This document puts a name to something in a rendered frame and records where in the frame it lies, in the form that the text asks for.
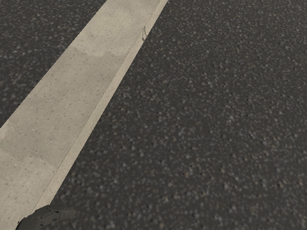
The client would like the robot left hand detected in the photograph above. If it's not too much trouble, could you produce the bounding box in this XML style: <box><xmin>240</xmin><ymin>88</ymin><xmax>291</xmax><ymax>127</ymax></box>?
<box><xmin>15</xmin><ymin>204</ymin><xmax>75</xmax><ymax>230</ymax></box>

